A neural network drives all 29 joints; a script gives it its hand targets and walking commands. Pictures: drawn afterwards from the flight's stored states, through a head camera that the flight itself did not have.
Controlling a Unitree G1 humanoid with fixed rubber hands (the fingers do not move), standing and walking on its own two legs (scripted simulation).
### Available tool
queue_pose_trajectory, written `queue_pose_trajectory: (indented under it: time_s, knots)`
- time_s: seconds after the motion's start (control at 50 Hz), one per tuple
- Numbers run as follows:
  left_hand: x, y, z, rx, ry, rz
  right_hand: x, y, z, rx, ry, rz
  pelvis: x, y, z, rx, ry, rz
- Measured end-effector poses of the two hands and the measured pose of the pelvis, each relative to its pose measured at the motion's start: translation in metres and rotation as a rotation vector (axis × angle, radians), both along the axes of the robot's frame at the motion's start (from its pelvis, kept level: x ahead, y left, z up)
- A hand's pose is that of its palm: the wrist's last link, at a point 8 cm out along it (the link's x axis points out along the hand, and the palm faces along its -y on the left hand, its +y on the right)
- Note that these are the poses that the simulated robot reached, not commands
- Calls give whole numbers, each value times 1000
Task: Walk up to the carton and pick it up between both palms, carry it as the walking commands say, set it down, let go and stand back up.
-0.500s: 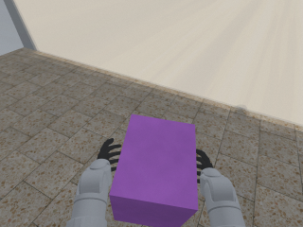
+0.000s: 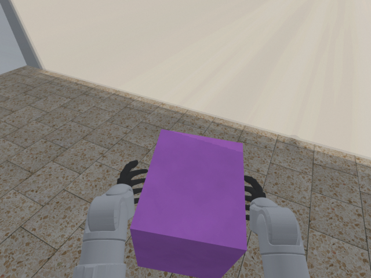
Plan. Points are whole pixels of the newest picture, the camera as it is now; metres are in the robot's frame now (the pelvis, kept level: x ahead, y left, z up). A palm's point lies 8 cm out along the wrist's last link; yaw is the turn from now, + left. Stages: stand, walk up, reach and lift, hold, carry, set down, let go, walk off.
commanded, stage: carry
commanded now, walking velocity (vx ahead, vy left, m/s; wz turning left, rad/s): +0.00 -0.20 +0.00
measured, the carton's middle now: (189, 205) +0.30 +0.01 +0.03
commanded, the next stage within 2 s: none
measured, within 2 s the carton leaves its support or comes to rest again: neither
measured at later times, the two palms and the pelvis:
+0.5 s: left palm (130, 218) +0.23 +0.12 +0.09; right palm (276, 224) +0.23 -0.16 +0.08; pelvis -0.04 -0.04 -0.01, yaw +2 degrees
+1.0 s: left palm (158, 228) +0.22 +0.07 +0.08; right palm (301, 228) +0.23 -0.21 +0.07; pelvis -0.06 -0.10 +0.00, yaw +4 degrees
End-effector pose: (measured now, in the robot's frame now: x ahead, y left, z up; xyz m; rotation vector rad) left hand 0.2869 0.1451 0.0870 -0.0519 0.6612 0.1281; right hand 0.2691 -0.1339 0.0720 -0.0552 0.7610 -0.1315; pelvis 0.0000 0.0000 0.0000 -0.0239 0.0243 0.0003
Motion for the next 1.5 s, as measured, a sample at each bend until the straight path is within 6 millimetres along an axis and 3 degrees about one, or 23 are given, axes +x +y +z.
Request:
queue_pose_trajectory:
  time_s: [0.16,0.28,0.5,0.78,0.88,0.98,1.12,1.24,1.36,1.5]
  knots:
    - [-26,-26,-2,-29,45,5,-29,-26,3,14,43,-41,-16,-21,-8,2,4,18]
    - [-48,-31,-9,-39,90,25,-45,-32,1,11,89,-30,-27,-31,-8,20,-17,55]
    - [-58,-24,0,-41,58,97,-39,-24,4,25,59,33,-40,-41,-12,6,-9,40]
    - [-76,-25,-15,-81,118,136,-46,-25,0,-15,118,70,-51,-53,2,-7,22,68]
    - [-73,-41,-11,-75,95,145,-41,-42,2,-2,95,72,-54,-71,4,-21,44,65]
    - [-70,-70,-11,-46,74,143,-37,-71,-5,37,76,59,-59,-98,-1,-23,50,67]
    - [-71,-107,-14,-55,74,85,-56,-108,-6,26,73,2,-71,-118,-3,24,46,67]
    - [-85,-132,-17,-28,87,62,-75,-132,-14,37,86,-7,-80,-138,-9,11,22,53]
    - [-101,-146,-18,-28,110,68,-90,-146,-15,32,109,5,-91,-154,-7,21,26,73]
    - [-122,-146,-19,-88,90,105,-99,-147,0,-23,88,39,-106,-167,-4,9,20,72]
